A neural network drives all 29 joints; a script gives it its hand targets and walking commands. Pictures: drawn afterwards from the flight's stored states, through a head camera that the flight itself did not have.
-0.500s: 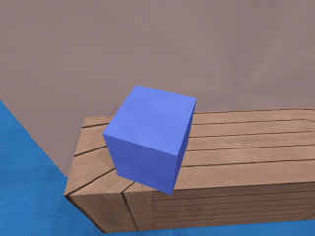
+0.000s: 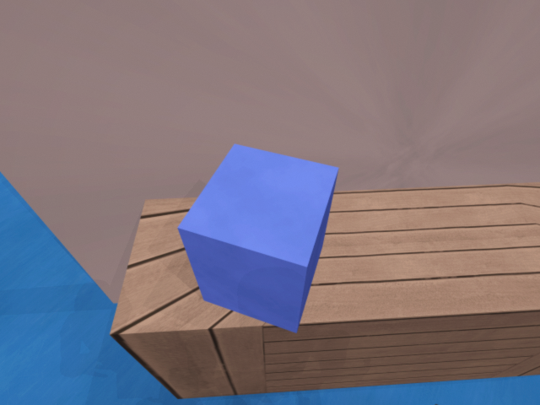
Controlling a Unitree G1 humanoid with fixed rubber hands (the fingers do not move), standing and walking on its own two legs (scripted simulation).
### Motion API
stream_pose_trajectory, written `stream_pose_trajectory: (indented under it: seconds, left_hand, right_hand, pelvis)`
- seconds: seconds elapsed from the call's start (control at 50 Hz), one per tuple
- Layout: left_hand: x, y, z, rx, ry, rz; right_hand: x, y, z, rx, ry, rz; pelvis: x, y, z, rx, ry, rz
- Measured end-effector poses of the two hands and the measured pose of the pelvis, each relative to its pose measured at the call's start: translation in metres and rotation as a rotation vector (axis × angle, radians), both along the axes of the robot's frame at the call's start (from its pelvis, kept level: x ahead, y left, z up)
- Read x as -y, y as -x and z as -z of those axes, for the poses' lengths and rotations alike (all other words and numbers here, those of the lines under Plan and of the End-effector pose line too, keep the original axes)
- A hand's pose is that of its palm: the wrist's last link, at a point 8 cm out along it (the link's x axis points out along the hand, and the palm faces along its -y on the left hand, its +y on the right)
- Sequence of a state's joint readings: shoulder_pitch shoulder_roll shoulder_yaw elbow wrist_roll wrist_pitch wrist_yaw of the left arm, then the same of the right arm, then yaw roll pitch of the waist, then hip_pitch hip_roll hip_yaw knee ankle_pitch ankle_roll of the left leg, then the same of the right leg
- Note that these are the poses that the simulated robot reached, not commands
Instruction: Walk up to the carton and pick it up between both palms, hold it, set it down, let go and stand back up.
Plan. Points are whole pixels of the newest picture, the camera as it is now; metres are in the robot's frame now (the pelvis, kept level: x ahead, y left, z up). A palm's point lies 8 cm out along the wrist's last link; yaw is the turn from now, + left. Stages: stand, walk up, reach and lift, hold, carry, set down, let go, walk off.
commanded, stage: reach and lift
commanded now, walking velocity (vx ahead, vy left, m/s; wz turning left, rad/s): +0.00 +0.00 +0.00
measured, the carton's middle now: (265, 239) +0.42 +0.02 -0.04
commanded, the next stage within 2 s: none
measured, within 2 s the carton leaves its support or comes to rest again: neither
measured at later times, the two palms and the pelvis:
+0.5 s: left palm (102, 389) +0.18 +0.27 -0.08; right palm out of the picture +0.14 -0.22 -0.08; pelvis +0.01 +0.00 +0.01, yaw +0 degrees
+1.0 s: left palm (88, 378) +0.19 +0.28 -0.05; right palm (401, 392) +0.16 -0.17 -0.05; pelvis +0.02 +0.02 +0.01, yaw -1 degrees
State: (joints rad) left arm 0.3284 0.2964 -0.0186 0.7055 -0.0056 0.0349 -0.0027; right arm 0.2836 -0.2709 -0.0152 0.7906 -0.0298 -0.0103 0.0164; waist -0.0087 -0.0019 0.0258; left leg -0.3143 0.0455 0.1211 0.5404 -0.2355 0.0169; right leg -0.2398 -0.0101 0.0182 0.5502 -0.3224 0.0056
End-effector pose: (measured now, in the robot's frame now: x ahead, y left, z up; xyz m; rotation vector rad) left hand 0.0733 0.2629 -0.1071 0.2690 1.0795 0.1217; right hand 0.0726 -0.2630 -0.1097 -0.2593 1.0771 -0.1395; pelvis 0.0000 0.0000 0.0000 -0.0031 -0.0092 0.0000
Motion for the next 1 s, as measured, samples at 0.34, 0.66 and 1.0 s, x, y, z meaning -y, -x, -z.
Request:
stream_pose_trajectory:
  seconds: [0.34, 0.66, 1.0]
  left_hand:
    - [0.021, -0.113, -0.024, 0.122, 0.052, 0.058]
    - [-0.012, -0.117, -0.04, 0.251, 0.104, 0.074]
    - [-0.019, -0.115, -0.055, 0.418, 0.171, 0.132]
  right_hand:
    - [-0.018, -0.082, -0.037, 0.31, 0.003, 0.024]
    - [-0.073, -0.073, -0.036, 0.398, -0.065, 0.114]
    - [-0.096, -0.083, -0.058, 0.559, -0.071, 0.165]
  pelvis:
    - [0.006, -0.008, 0.0, 0.102, -0.006, -0.011]
    - [-0.013, -0.017, -0.006, 0.08, 0.008, 0.021]
    - [-0.019, -0.015, -0.005, 0.104, 0.021, 0.013]
